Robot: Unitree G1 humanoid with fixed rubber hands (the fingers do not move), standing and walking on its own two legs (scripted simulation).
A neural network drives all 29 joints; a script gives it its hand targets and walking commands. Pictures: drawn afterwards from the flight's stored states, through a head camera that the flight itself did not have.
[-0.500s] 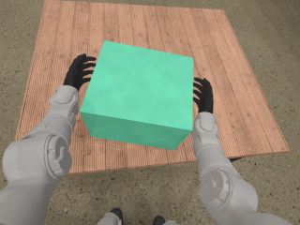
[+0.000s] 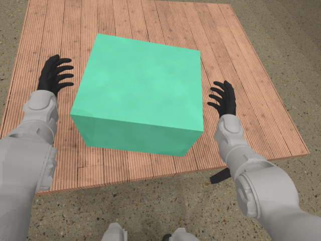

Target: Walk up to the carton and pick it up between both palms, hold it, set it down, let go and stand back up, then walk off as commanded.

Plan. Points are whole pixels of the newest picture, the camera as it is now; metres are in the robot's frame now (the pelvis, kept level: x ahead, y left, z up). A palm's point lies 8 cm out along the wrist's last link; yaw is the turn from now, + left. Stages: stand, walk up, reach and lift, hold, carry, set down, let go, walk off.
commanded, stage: set down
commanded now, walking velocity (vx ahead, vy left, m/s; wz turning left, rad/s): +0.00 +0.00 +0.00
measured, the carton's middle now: (142, 98) +0.48 +0.04 +0.01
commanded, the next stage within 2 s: none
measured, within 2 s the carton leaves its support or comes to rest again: neither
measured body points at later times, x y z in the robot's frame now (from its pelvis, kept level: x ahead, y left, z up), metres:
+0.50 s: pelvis -0.01 +0.01 +0.01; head +0.07 +0.04 +0.45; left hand +0.44 +0.27 +0.05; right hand +0.40 -0.17 +0.05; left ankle +0.03 +0.10 -0.68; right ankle -0.01 -0.14 -0.68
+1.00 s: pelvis -0.01 +0.02 +0.03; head +0.05 +0.05 +0.48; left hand +0.37 +0.29 +0.04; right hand +0.34 -0.17 +0.03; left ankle +0.03 +0.10 -0.68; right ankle -0.01 -0.14 -0.68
